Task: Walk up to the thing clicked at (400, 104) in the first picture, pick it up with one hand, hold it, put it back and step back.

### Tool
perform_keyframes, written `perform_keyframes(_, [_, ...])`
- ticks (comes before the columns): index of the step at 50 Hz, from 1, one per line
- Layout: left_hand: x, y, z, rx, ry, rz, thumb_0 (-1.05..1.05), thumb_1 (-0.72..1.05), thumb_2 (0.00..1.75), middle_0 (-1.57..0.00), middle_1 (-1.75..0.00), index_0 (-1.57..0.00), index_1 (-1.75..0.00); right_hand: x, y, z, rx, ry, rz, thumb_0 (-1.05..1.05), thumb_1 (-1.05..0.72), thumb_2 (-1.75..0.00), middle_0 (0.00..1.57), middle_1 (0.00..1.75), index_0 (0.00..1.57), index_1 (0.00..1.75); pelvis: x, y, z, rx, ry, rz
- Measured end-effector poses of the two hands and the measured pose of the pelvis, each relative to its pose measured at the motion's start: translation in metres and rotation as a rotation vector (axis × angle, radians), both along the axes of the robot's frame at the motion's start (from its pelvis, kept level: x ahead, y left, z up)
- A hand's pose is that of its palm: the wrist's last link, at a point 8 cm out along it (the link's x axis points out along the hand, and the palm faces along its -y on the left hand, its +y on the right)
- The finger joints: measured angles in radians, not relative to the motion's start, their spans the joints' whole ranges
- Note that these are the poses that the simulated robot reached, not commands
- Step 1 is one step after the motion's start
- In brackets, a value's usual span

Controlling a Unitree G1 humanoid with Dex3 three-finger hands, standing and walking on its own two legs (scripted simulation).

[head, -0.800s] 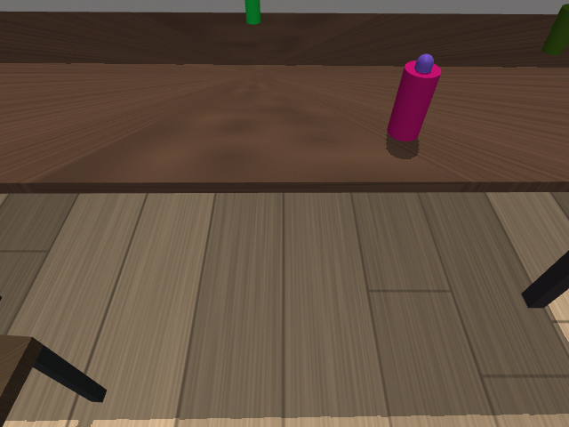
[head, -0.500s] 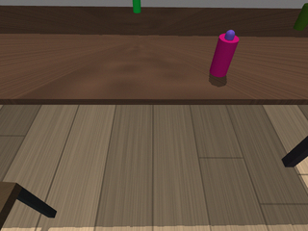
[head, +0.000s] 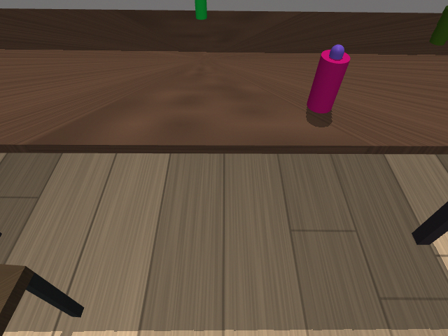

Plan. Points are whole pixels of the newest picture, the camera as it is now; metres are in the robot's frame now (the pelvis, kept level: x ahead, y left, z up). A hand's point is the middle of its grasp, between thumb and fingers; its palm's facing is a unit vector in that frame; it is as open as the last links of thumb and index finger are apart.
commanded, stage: stand
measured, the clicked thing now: (328, 78) +0.74 -0.28 +0.06
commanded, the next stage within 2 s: walk up in 0.32 s
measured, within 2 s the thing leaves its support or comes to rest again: neither
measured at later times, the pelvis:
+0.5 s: pelvis +0.02 +0.03 -0.01, yaw -5 degrees
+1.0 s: pelvis +0.16 +0.11 -0.02, yaw -13 degrees
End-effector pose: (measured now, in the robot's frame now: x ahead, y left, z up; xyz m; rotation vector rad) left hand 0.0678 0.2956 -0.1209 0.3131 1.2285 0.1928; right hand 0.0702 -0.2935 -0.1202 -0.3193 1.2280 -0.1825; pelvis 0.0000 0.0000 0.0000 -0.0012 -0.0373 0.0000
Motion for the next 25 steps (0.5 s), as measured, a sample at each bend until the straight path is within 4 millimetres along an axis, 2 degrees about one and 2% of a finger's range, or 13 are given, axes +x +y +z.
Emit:
perform_keyframes(18, [0.000, 0.002, 0.001, 0.001, -0.015, -0.007, 0.00, 0.90, 0.90, -0.20, -0.30, -0.20, -0.30, 0.004, -0.003, 0.000, 0.003, -0.013, 0.001, 0.01, -0.90, -0.89, 0.21, 0.30, 0.21, 0.30, 0.002, 0.002, -0.002, -0.002, 0.000, -0.015])
perform_keyframes(21, [-0.009, 0.014, 0.005, 0.021, -0.019, -0.015, 0.00, 0.90, 0.90, -0.20, -0.30, -0.20, -0.30, 0.010, -0.008, 0.003, -0.009, -0.042, -0.002, 0.01, -0.90, -0.89, 0.21, 0.30, 0.21, 0.30, 0.006, 0.011, -0.004, -0.012, 0.003, -0.050])
perform_keyframes(25, [-0.021, 0.045, 0.010, 0.061, 0.038, -0.015, 0.00, 0.90, 0.90, -0.20, -0.30, -0.20, -0.30, 0.021, -0.007, 0.010, -0.032, -0.074, -0.014, 0.01, -0.90, -0.89, 0.20, 0.30, 0.21, 0.30, 0.018, 0.029, -0.006, -0.028, 0.000, -0.081])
